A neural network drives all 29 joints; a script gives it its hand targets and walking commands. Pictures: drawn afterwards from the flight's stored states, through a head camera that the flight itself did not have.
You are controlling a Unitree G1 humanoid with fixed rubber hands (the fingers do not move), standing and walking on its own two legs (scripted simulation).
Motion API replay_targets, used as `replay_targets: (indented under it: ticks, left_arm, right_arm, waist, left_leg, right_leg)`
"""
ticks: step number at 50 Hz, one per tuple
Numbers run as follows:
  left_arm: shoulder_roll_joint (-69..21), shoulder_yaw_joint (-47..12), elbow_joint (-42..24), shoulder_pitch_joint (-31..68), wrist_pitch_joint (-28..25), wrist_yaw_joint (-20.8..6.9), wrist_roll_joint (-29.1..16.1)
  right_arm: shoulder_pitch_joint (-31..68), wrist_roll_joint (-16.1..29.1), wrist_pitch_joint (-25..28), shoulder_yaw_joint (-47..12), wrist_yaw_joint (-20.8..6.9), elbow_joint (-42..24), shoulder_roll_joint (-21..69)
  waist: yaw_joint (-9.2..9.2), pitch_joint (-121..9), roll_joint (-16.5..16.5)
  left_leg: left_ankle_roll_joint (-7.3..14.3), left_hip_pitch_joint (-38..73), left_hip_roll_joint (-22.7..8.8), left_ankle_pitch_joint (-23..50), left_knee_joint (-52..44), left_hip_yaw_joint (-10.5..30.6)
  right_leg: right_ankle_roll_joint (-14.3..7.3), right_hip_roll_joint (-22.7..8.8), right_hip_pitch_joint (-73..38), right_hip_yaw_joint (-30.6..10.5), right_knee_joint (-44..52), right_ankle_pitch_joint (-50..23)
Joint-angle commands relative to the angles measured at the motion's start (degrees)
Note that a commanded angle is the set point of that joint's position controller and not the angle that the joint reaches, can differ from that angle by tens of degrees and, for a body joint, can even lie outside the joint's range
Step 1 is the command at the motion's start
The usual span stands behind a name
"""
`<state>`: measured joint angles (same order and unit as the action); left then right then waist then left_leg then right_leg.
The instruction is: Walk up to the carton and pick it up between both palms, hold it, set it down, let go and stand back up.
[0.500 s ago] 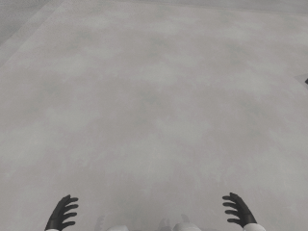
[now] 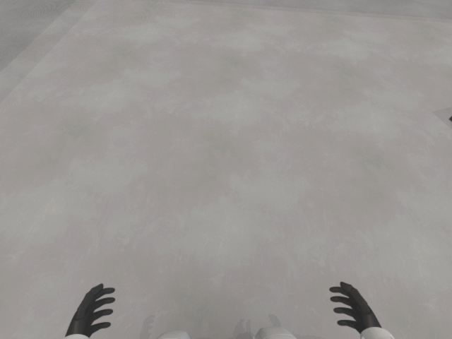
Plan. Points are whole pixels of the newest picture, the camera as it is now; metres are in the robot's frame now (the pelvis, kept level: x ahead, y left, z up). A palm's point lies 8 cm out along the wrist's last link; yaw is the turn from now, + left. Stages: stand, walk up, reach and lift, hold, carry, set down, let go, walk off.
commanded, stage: stand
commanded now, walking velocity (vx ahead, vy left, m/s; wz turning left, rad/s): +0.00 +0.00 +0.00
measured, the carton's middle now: out of the picture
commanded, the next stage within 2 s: walk up in 0.32 s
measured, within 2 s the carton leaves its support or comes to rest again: neither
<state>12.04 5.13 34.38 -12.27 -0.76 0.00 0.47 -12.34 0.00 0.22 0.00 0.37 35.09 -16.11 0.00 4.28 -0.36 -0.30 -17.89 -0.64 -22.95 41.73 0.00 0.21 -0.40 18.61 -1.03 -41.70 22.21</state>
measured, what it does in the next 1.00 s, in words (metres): steps to the right, turning right: right foot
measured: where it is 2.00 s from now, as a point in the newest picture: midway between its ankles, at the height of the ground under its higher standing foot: (325, 333)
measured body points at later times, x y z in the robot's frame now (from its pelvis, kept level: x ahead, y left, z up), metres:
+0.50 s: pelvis +0.00 +0.00 +0.00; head +0.03 -0.01 +0.45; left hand +0.15 +0.26 -0.09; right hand +0.15 -0.26 -0.10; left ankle -0.01 +0.12 -0.72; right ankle +0.00 -0.13 -0.72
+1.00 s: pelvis +0.05 -0.13 +0.00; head +0.05 -0.15 +0.45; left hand +0.22 +0.13 -0.08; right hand +0.11 -0.47 -0.07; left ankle +0.07 +0.01 -0.67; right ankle +0.04 -0.23 -0.72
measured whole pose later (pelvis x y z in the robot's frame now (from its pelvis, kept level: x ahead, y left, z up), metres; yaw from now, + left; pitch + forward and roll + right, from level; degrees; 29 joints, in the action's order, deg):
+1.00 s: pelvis +0.05 -0.13 +0.00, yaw -19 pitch +0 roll +2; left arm 19.3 5.8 34.4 -20.9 1.7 -8.4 0.8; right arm -12.5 0.0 5.4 0.0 0.4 37.7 -26.4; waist 2.1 0.8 -0.6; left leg -1.2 -24.4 -3.5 -28.6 58.3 -4.1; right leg -1.6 1.7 21.7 -4.1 -42.6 20.4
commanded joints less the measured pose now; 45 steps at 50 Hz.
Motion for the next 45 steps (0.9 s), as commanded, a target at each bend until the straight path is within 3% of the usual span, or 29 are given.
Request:
replay_targets:
  ticks: [1,4,5,7,8,11,12,15,21,22,23,24,25,26,27,28,29,31,33,34,36,38,39,40,41,42,43,44,45]
  left_arm:
    - [17.0,2.9,-0.7,2.9,-2.9,0.4,0.7]
    - [15.5,2.8,-0.7,3.6,-2.8,0.4,1.0]
    - [17.3,3.2,0.2,2.7,-2.8,0.3,0.9]
    - [16.7,3.1,0.1,2.6,-3.1,0.7,0.6]
    - [17.3,3.2,-0.3,2.2,-2.8,0.4,0.9]
    - [15.8,2.9,-0.6,2.0,-3.1,0.7,0.9]
    - [17.8,2.9,-0.4,3.9,-2.8,0.9,1.1]
    - [17.8,3.0,-0.4,3.8,-3.0,0.7,1.3]
    - [16.7,2.6,-0.4,3.6,-3.4,0.3,0.8]
    - [16.5,3.1,0.2,2.2,-3.3,0.4,0.6]
    - [17.8,3.0,0.4,3.2,-3.4,0.6,1.0]
    - [15.8,2.5,0.3,1.6,-3.2,0.5,0.5]
    - [16.5,3.0,0.6,1.7,-3.5,0.7,0.8]
    - [20.9,4.1,-7.4,3.3,-0.3,-2.7,2.8]
    - [18.8,3.7,-9.8,9.4,0.0,-5.2,2.6]
    - [17.2,3.9,-9.7,12.2,0.3,-6.0,2.8]
    - [19.5,4.3,-9.2,13.0,0.9,-6.3,3.9]
    - [20.2,4.3,-7.5,11.5,0.6,-7.5,2.8]
    - [20.1,4.8,-6.1,9.4,1.4,-9.1,2.4]
    - [20.2,5.0,-5.3,7.6,1.7,-9.5,2.4]
    - [19.7,5.7,-4.9,5.8,2.3,-10.0,2.0]
    - [18.7,5.5,-4.9,5.8,2.0,-10.3,1.6]
    - [18.6,5.8,-4.2,3.3,1.9,-10.3,1.2]
    - [18.8,6.3,-1.4,-2.1,1.4,-9.7,1.0]
    - [19.4,7.1,1.6,-12.3,0.8,-8.8,1.1]
    - [25.2,8.4,3.4,-18.8,0.4,-7.2,2.4]
    - [30.8,9.4,2.8,-17.8,0.3,-6.2,2.0]
    - [30.7,9.4,-0.6,-9.4,0.4,-6.2,1.1]
    - [28.2,8.7,-2.1,-5.0,0.4,-6.1,0.6]
  right_arm:
    - [3.8,-1.6,3.7,5.1,1.0,-1.3,-13.2]
    - [4.6,-2.2,4.0,5.9,0.6,-1.6,-14.6]
    - [5.0,-2.0,3.8,5.2,0.4,-1.4,-12.5]
    - [4.0,-1.9,3.7,5.5,0.4,-1.1,-13.8]
    - [3.3,-1.7,3.3,5.5,0.7,-1.2,-13.9]
    - [3.8,-1.5,3.6,5.0,0.8,-1.1,-13.5]
    - [3.6,-1.6,3.4,4.8,0.5,-1.2,-13.4]
    - [3.5,-2.1,3.4,5.4,0.8,-0.9,-13.5]
    - [3.2,-1.9,3.8,5.3,0.5,-1.2,-13.0]
    - [3.9,-1.5,3.8,5.1,0.3,-0.9,-13.8]
    - [4.9,-1.8,3.8,5.1,0.1,-1.4,-12.2]
    - [4.7,-2.2,3.9,5.2,0.4,-1.3,-13.7]
    - [5.1,-1.5,3.6,5.4,0.6,-1.2,-13.6]
    - [-2.0,-1.1,5.0,8.3,1.2,1.5,-23.1]
    - [-9.5,-1.1,5.8,9.5,1.9,3.6,-25.7]
    - [-11.7,-2.2,6.4,10.7,2.5,4.5,-28.6]
    - [-7.8,-1.9,6.9,10.0,2.5,3.6,-27.1]
    - [-5.8,-2.0,7.4,10.0,2.8,2.8,-27.3]
    - [-3.3,-2.5,7.5,9.8,2.8,3.5,-27.8]
    - [-1.1,-2.8,7.6,9.5,2.4,4.0,-26.7]
    - [2.0,-2.9,7.3,9.5,2.0,3.0,-26.0]
    - [1.8,-3.0,7.3,9.0,1.5,3.8,-26.4]
    - [2.3,-2.9,7.2,8.9,1.3,3.5,-27.1]
    - [3.7,-2.5,6.9,8.7,1.2,3.9,-26.9]
    - [3.8,-2.6,6.3,8.2,0.9,2.9,-25.5]
    - [6.0,-2.0,6.1,6.6,0.6,0.7,-20.6]
    - [9.5,-1.0,6.6,5.6,0.9,-2.1,-17.4]
    - [8.4,-1.0,7.1,5.0,1.4,-1.3,-18.2]
    - [8.9,-1.2,7.7,5.6,1.1,-0.4,-21.5]
  waist:
    - [-0.47,-10.9,-1.5]
    - [-0.15,-9.5,-0.6]
    - [0.18,-9.6,2.5]
    - [0.51,-11.7,-0.9]
    - [-0.62,-10.0,-1.0]
    - [0.60,-10.7,2.6]
    - [-0.92,-10.2,1.4]
    - [-0.63,-9.8,-1.3]
    - [-0.40,-12.5,0.7]
    - [1.14,-13.6,2.8]
    - [0.22,-11.3,1.7]
    - [1.45,-11.1,-0.4]
    - [1.71,-11.2,1.8]
    - [-0.77,-9.5,3.3]
    - [-5.95,-11.3,-5.5]
    - [-5.96,-9.1,-9.9]
    - [-4.07,-7.4,-5.9]
    - [-3.13,-7.8,-3.2]
    - [-1.29,-10.6,-8.7]
    - [-0.45,-8.5,-7.8]
    - [1.08,-7.9,-12.6]
    - [1.50,-7.2,-11.6]
    - [3.77,-9.7,-12.1]
    - [7.19,-12.5,-8.6]
    - [11.34,-16.0,-1.2]
    - [15.05,-13.3,12.3]
    - [13.36,-9.4,26.0]
    - [9.03,-6.7,20.3]
    - [6.57,-3.1,10.7]
  left_leg:
    - [4.7,4.4,-4.9,16.9,-6.0,4.5]
    - [4.4,2.8,-4.7,15.2,-5.8,4.5]
    - [5.1,1.6,-4.9,16.3,-6.4,5.5]
    - [4.6,3.9,-4.0,18.0,-5.1,4.3]
    - [4.7,3.5,-4.2,17.2,-5.6,4.1]
    - [5.1,2.7,-4.6,19.4,-4.2,4.5]
    - [4.2,3.4,-4.1,17.5,-5.5,3.3]
    - [4.4,4.0,-4.4,16.5,-5.9,4.4]
    - [5.0,3.7,-4.8,19.7,-4.4,5.0]
    - [4.5,3.9,-4.2,19.9,-4.8,4.3]
    - [4.5,3.3,-4.1,20.6,-5.4,4.4]
    - [4.8,3.6,-4.6,21.2,-5.3,3.7]
    - [4.9,2.4,-4.2,20.6,-4.2,4.5]
    - [6.8,15.0,-8.5,5.7,-5.5,7.0]
    - [10.7,29.1,-17.0,-0.3,-16.5,13.5]
    - [13.8,28.9,-28.2,4.6,-24.4,23.4]
    - [16.4,27.0,-32.0,4.1,-25.3,24.0]
    - [15.6,24.1,-29.9,7.8,-24.8,19.4]
    - [13.0,18.6,-25.5,5.6,-24.7,10.8]
    - [12.6,17.5,-24.3,7.0,-24.4,7.6]
    - [11.8,15.0,-24.0,4.4,-24.8,4.2]
    - [10.9,15.0,-21.7,6.3,-21.4,-0.1]
    - [9.9,13.8,-20.9,11.9,-16.5,-3.4]
    - [7.8,10.1,-17.7,16.3,-7.3,-8.0]
    - [4.7,4.7,-10.5,20.8,11.3,-13.7]
    - [0.7,-15.1,-4.7,14.1,28.7,-13.0]
    - [-1.2,-36.3,2.5,-15.4,31.1,-7.6]
    - [-0.6,-35.8,-2.2,-15.6,30.2,0.7]
    - [-0.4,-32.1,-3.8,-11.6,25.6,1.7]
  right_leg:
    - [-5.7,-4.9,-1.8,-5.4,5.2,-16.2]
    - [-5.3,-4.4,-2.0,-4.8,5.3,-17.0]
    - [-5.6,-4.1,-3.3,-3.7,5.0,-17.5]
    - [-6.1,-5.3,-4.4,-5.7,5.0,-18.6]
    - [-5.8,-5.1,-2.6,-5.7,5.3,-17.5]
    - [-6.0,-5.5,-4.4,-6.0,5.2,-20.0]
    - [-5.9,-4.8,-3.0,-5.2,5.1,-19.8]
    - [-6.3,-5.5,-2.1,-6.1,4.7,-17.0]
    - [-6.0,-5.5,-3.9,-5.6,4.3,-21.4]
    - [-6.3,-5.3,-4.7,-5.4,4.6,-23.0]
    - [-6.4,-5.3,-3.7,-5.3,3.7,-23.4]
    - [-5.6,-5.1,-4.6,-5.0,4.7,-21.8]
    - [-6.3,-5.8,-5.1,-6.0,5.2,-24.2]
    - [-9.2,-2.9,15.1,-14.5,2.7,-13.9]
    - [-6.2,-0.1,27.5,-4.0,-4.6,-9.8]
    - [-4.2,-1.2,32.4,-1.9,-13.5,3.4]
    - [-3.3,-4.8,33.8,-1.9,-18.3,4.2]
    - [-2.2,-5.9,31.7,-2.9,-19.2,3.2]
    - [-1.3,-6.9,22.6,-2.6,-17.7,2.6]
    - [-0.9,-6.2,22.3,0.2,-15.0,2.5]
    - [-1.2,-6.2,18.6,1.0,-13.7,3.0]
    - [-2.1,-6.3,15.4,3.3,-6.2,3.7]
    - [-2.4,-5.0,8.8,5.3,-2.2,4.7]
    - [-2.6,-1.7,-0.4,9.8,3.6,0.5]
    - [-4.6,3.5,-13.6,9.0,15.1,-3.9]
    - [-9.7,-2.7,-24.9,-8.1,18.5,-10.7]
    - [-16.1,-12.4,-31.8,-32.2,23.8,-18.2]
    - [-20.2,-17.3,-21.6,-45.0,27.9,-5.3]
    - [-19.9,-16.0,-16.3,-39.5,26.4,-3.6]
